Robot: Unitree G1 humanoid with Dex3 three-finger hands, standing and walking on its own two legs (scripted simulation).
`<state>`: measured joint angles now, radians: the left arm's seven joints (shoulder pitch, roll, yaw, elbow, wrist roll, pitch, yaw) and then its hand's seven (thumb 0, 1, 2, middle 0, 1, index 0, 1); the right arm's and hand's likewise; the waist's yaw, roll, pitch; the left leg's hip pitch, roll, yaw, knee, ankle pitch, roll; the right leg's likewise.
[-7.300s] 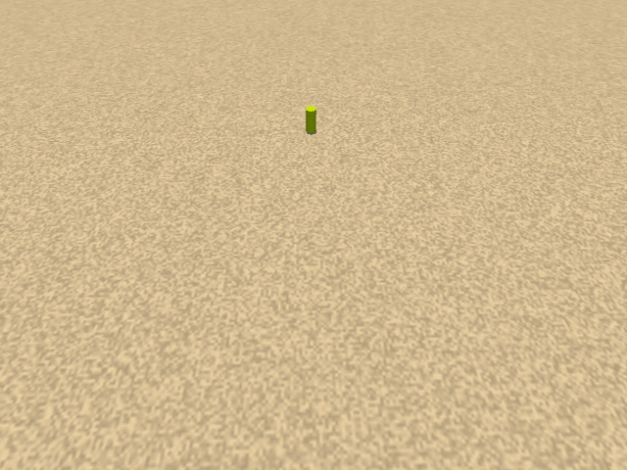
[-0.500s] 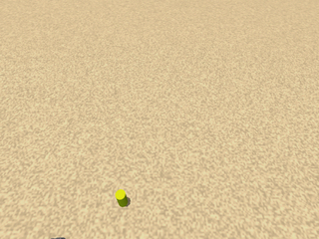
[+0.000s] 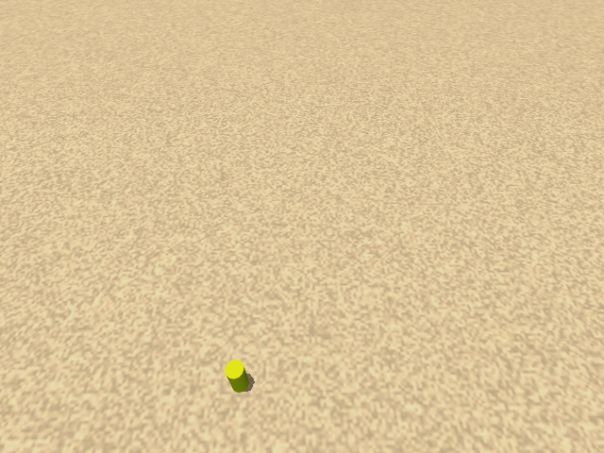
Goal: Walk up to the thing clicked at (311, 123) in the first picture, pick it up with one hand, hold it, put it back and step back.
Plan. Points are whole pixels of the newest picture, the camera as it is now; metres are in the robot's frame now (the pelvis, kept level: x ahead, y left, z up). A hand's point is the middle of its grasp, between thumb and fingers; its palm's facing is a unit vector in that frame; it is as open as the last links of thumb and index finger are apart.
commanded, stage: stand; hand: left
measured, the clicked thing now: (237, 376) +0.43 +0.23 -0.71
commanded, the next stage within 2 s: none
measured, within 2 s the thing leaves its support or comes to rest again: neither
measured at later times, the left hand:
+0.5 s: hand out of the picture +0.08 +0.25 -0.16, palm faces -0.02 -0.94 -0.33, open 7.3 cm
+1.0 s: hand out of the picture +0.07 +0.25 -0.16, palm faces -0.03 -0.94 -0.34, open 7.3 cm
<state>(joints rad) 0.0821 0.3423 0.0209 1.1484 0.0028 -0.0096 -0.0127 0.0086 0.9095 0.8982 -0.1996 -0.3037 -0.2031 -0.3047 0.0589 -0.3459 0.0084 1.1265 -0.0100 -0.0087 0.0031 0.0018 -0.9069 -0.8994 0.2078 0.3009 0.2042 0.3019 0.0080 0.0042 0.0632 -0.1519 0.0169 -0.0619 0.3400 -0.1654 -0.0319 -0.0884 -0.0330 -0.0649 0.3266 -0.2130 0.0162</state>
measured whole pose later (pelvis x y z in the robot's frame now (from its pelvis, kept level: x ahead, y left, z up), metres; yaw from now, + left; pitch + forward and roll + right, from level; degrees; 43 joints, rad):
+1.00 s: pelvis +0.00 +0.00 +0.00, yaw -1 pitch -1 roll +0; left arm 0.11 0.35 0.01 1.14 0.01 -0.02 -0.01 0.01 0.91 0.90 -0.20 -0.30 -0.20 -0.30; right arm 0.10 -0.35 0.01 1.15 -0.01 -0.01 0.01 0.00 -0.91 -0.90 0.21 0.30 0.20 0.30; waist 0.00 0.00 0.05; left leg -0.14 0.03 -0.05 0.31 -0.15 -0.04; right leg -0.09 -0.02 -0.05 0.31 -0.20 0.01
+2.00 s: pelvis +0.01 -0.01 +0.00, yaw -1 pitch -1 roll +0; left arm 0.12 0.35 0.01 1.13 0.00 -0.01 -0.01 0.01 0.91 0.90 -0.20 -0.30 -0.20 -0.31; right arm 0.10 -0.35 0.01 1.13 -0.01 0.00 0.00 0.00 -0.91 -0.90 0.21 0.30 0.20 0.30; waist 0.00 0.00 0.05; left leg -0.12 0.03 -0.04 0.31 -0.17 -0.04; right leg -0.08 -0.02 -0.04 0.31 -0.21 0.01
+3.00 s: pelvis +0.01 +0.00 +0.00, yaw -2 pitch -2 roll +0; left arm 0.12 0.35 0.01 1.12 0.01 -0.01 -0.01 0.01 0.91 0.90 -0.20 -0.30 -0.20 -0.31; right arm 0.11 -0.35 0.01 1.12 -0.01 -0.01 0.00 0.00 -0.91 -0.90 0.21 0.30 0.20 0.30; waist 0.00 0.00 0.05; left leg -0.11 0.03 -0.03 0.31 -0.17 -0.04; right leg -0.07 -0.02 -0.04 0.31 -0.21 0.01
